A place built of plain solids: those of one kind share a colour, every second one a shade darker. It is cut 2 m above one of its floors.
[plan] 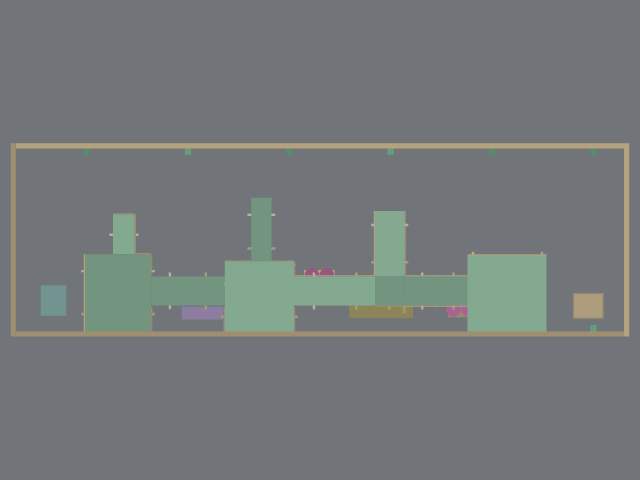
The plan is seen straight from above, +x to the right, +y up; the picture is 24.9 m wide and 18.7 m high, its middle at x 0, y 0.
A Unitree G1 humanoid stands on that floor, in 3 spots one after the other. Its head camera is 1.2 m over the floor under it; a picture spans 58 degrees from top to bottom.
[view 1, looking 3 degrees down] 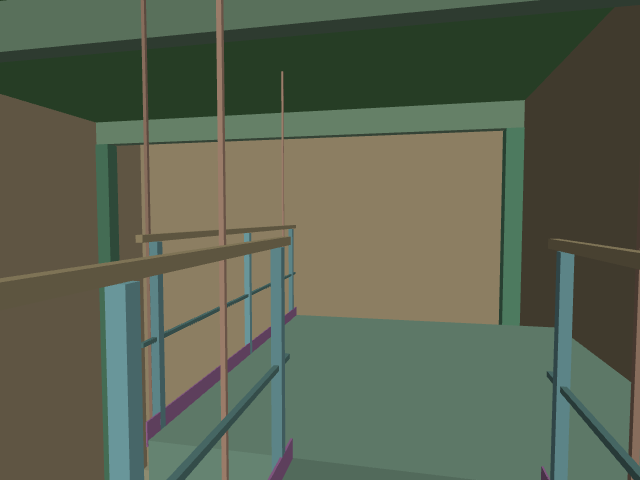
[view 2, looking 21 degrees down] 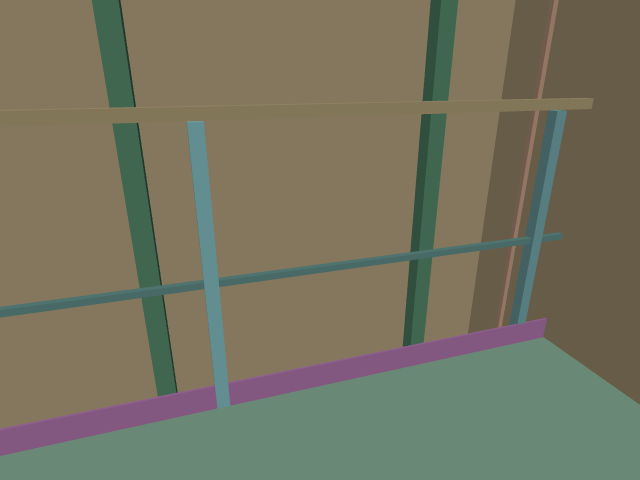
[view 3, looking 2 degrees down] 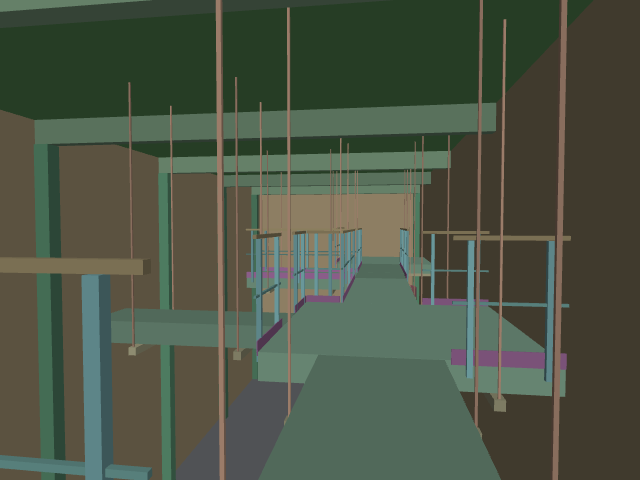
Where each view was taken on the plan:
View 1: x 3.72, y -1.99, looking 12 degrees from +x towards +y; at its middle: wall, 8.32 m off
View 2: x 7.23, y -1.99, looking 72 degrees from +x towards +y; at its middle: wall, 6.25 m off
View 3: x -7.64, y -1.99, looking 8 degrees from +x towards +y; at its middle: wall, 19.69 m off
